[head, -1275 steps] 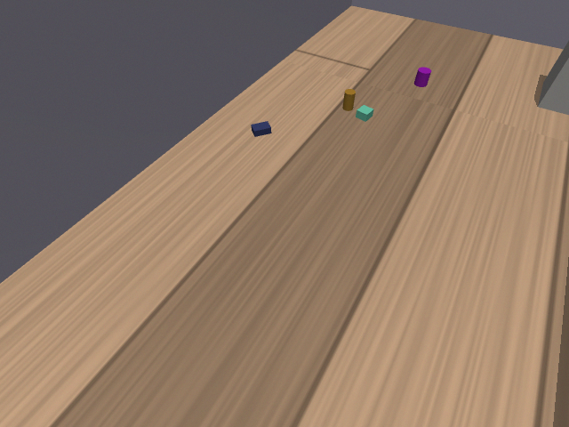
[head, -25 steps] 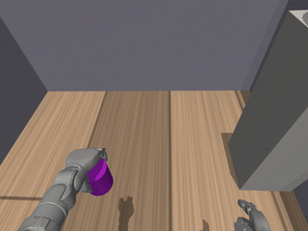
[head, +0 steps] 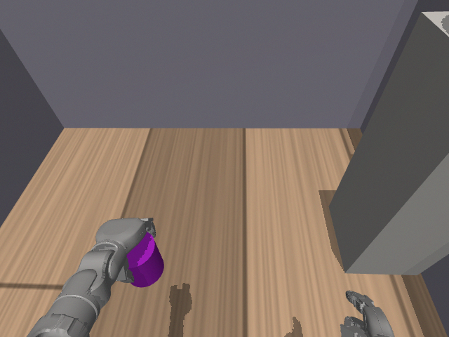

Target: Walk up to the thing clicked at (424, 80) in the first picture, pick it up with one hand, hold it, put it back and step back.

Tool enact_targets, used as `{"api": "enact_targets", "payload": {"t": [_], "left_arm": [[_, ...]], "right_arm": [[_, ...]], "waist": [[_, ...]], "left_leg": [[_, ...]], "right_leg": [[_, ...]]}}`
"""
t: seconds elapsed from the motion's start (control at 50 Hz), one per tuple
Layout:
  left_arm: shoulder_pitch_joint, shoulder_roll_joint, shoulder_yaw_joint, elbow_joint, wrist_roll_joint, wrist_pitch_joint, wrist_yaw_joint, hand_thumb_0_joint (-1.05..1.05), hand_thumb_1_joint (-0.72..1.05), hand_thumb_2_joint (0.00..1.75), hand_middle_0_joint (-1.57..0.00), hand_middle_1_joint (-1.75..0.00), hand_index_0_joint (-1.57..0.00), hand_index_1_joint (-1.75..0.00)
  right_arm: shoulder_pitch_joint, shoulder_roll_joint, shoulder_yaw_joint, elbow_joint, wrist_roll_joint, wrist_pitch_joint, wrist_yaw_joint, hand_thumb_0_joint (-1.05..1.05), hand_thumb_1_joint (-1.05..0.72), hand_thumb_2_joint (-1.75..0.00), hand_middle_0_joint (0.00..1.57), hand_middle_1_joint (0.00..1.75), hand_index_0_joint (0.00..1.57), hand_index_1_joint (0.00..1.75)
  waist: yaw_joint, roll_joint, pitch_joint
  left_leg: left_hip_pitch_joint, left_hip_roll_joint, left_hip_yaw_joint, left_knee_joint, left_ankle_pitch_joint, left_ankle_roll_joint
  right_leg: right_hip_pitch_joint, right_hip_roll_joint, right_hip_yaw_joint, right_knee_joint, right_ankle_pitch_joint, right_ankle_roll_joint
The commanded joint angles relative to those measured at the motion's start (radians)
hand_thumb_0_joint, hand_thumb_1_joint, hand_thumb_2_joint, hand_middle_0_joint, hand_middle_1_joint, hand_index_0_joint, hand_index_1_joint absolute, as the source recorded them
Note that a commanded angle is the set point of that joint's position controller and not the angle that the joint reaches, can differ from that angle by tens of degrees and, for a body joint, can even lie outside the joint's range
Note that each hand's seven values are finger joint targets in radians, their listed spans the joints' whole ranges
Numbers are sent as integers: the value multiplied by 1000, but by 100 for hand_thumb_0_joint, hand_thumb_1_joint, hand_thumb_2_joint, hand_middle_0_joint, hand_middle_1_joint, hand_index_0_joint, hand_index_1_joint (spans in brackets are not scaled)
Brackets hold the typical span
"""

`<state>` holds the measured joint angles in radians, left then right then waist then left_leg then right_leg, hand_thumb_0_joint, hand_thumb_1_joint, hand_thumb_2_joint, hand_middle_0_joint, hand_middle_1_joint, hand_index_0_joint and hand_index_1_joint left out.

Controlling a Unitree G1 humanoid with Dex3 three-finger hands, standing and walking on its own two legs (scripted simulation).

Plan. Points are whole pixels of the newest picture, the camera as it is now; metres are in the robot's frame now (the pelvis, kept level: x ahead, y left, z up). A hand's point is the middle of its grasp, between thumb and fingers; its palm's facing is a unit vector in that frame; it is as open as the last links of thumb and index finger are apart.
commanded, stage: crouch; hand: left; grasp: from above
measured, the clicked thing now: (141, 251) +0.31 +0.21 -0.11
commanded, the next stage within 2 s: lower in 1.74 s
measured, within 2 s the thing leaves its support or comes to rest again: neither
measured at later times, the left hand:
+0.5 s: hand (149, 269) +0.33 +0.24 -0.26, palm faces -0.44 +0.03 -0.90, open 11.1 cm
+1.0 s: hand (163, 282) +0.36 +0.25 -0.47, palm faces -0.47 +0.00 -0.88, open 11.0 cm
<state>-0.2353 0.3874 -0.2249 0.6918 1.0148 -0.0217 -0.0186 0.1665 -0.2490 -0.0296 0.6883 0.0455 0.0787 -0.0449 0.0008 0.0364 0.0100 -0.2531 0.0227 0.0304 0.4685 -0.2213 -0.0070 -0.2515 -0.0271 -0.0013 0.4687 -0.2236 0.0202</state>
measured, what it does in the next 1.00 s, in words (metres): lowers itself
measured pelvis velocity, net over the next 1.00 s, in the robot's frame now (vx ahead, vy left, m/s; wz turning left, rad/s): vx -0.06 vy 0.01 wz -0.04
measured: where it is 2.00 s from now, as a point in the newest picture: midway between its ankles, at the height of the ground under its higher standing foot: outside the picture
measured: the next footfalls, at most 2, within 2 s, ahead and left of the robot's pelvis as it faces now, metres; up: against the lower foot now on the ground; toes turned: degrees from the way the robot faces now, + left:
none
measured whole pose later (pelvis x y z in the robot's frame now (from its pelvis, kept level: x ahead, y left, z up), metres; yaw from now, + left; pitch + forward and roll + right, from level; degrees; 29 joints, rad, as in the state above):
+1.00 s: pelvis -0.06 +0.01 -0.31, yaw -2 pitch +38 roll -5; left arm -0.74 0.52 0.03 1.26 1.23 -0.13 0.40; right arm 0.17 -0.24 -0.03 0.74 -0.10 -0.08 0.06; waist -0.16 0.03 -0.19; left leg -1.96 0.03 -0.07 1.97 -0.67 0.00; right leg -1.91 -0.02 -0.04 1.92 -0.67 0.03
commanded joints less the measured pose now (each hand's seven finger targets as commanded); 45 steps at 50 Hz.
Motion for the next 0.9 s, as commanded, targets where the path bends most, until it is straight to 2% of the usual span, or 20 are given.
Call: {"api": "enact_targets", "payload": {"t": [0.0, 0.04, 0.08, 0.12, 0.14, 0.16, 0.26, 0.36, 0.38, 0.42, 0.44, 0.46, 0.5, 0.52, 0.56, 0.62, 0.74, 0.8, 0.84, 0.88], "left_arm": [[-386, 188, 121, -132, 28, -24, 143, 0, 50, 107, -84, -98, -85, -96], [-399, 185, 123, -72, 41, -27, 190, 0, 52, 106, -85, -98, -87, -96], [-443, 160, 98, -7, 57, -27, 229, 0, 54, 108, -87, -98, -89, -96], [-479, 179, 111, 62, 78, -31, 269, 0, 56, 108, -88, -100, -90, -98], [-469, 172, 115, 96, 81, -34, 287, 0, 57, 107, -88, -100, -91, -98], [-493, 140, 97, 116, 89, -42, 302, 0, 58, 107, -89, -99, -92, -97], [-563, 183, 154, 223, 166, -68, 402, 0, 55, 101, -86, -96, -89, -94], [-664, 229, 198, 265, 175, -49, 483, 0, 51, 96, -84, -92, -87, -89], [-662, 243, 211, 284, 173, -41, 490, 0, 51, 95, -83, -92, -86, -89], [-657, 223, 203, 313, 159, -27, 493, 0, 48, 96, -82, -92, -85, -89], [-653, 252, 224, 330, 160, -21, 495, 0, 49, 98, -83, -93, -85, -90], [-643, 241, 220, 342, 153, -14, 491, 0, 50, 99, -84, -94, -86, -92], [-676, 273, 235, 336, 148, -13, 483, 0, 52, 101, -85, -95, -87, -93], [-683, 285, 237, 331, 150, -12, 478, 0, 50, 102, -84, -96, -86, -94], [-723, 300, 239, 340, 154, -17, 466, 0, 52, 105, -87, -94, -88, -93], [-745, 351, 276, 354, 159, -35, 457, 0, 54, 104, -88, -95, -90, -93], [-834, 372, 288, 372, 180, -81, 457, 0, 59, 107, -92, -94, -93, -93], [-865, 414, 310, 348, 199, -101, 465, 0, 62, 104, -95, -92, -96, -91], [-868, 377, 295, 346, 198, -106, 471, 0, 64, 105, -97, -93, -98, -92], [-887, 414, 312, 362, 205, -106, 480, 0, 63, 106, -96, -93, -98, -91]], "right_arm": [[-38, -140, -54, -97, -10, -31, -7, 0, -88, -89, 20, 30, 20, 30], [-21, -145, -59, -81, -18, -28, 0, 0, -88, -89, 20, 30, 20, 30], [-3, -146, -62, -64, -24, -27, 7, 0, -88, -89, 20, 30, 20, 30], [24, -156, -67, -42, -30, -29, 16, 0, -89, -89, 20, 30, 20, 30], [41, -157, -71, -36, -32, -31, 20, 0, -89, -89, 20, 30, 20, 30], [55, -158, -74, -29, -37, -34, 25, 0, -89, -89, 20, 30, 20, 30], [124, -172, -97, -26, -64, -56, 40, 0, -88, -89, 20, 30, 20, 30], [166, -190, -107, -25, -80, -81, 29, 0, -89, -89, 20, 30, 20, 30], [166, -188, -102, -22, -84, -85, 25, 0, -89, -89, 20, 30, 20, 30], [172, -186, -102, -21, -89, -94, 19, 0, -89, -89, 20, 30, 20, 30], [176, -194, -106, -16, -91, -98, 16, 0, -89, -89, 20, 30, 20, 30], [180, -189, -102, -16, -94, -100, 16, 0, -89, -89, 20, 30, 20, 30], [180, -193, -108, -12, -99, -109, 15, 0, -89, -89, 20, 30, 20, 30], [184, -192, -108, -15, -100, -112, 13, 0, -89, -89, 20, 30, 20, 30], [182, -193, -105, -7, -102, -116, 13, 0, -89, -90, 20, 30, 20, 30], [183, -193, -96, -1, -111, -128, 20, 0, -89, -90, 20, 30, 20, 30], [193, -207, -92, 16, -126, -151, 45, 0, -89, -90, 20, 30, 20, 30], [201, -217, -92, 22, -133, -161, 61, 0, -89, -90, 20, 30, 20, 30], [197, -210, -86, 24, -140, -168, 73, 0, -89, -90, 20, 30, 20, 30], [207, -216, -86, 29, -143, -170, 80, 0, -90, -90, 20, 30, 20, 30]], "waist": [[-33, -35, -237], [-36, -29, -242], [-54, -34, -252], [-68, -29, -274], [-68, -25, -290], [-82, -23, -309], [-92, 31, -435], [-102, 90, -601], [-103, 99, -618], [-108, 93, -656], [-104, 87, -673], [-108, 78, -690], [-111, 105, -724], [-110, 108, -736], [-130, 100, -733], [-131, 107, -776], [-167, 136, -797], [-162, 191, -897], [-168, 211, -900], [-165, 208, -902]], "left_leg": [[108, -35, 2, -9, 144, 13], [79, -34, -2, 19, 134, 9], [44, -29, -8, 61, 120, 5], [-24, -31, -9, 131, 98, 5], [-59, -33, -8, 169, 97, 4], [-101, -28, -12, 218, 96, 2], [-349, -26, -19, 470, 49, 2], [-495, -18, -40, 645, 6, 5], [-545, -17, -43, 684, 0, 9], [-624, -16, -53, 737, -44, 12], [-672, -18, -51, 772, -64, 15], [-714, -20, -51, 796, -75, 16], [-760, -19, -57, 840, -110, 12], [-784, -20, -57, 854, -142, 12], [-856, -21, -60, 903, -192, 16], [-952, -26, -52, 1001, -194, 24], [-1032, -22, -96, 1098, -291, 16], [-1003, -18, -103, 1164, -212, 11], [-1016, -19, -103, 1195, -196, 10], [-1032, -18, -101, 1227, -185, 11]], "right_leg": [[-44, 32, -11, -43, 118, -25], [-81, 31, -14, -18, 104, -26], [-132, 33, -17, 16, 90, -26], [-202, 31, -14, 70, 79, -24], [-228, 30, -12, 106, 79, -26], [-281, 33, -12, 157, 78, -28], [-523, 35, -14, 404, 29, -40], [-741, 47, -36, 607, -31, -55], [-777, 48, -37, 649, -35, -57], [-832, 46, -41, 714, -64, -59], [-854, 45, -40, 742, -75, -57], [-872, 42, -39, 769, -83, -57], [-933, 37, -40, 824, -114, -58], [-954, 37, -44, 843, -140, -59], [-1016, 36, -46, 886, -176, -58], [-1077, 34, -42, 964, -180, -56], [-1281, 28, -67, 1085, -272, -57], [-1331, 29, -76, 1158, -232, -59], [-1371, 28, -81, 1188, -222, -59], [-1388, 29, -83, 1212, -214, -59]]}}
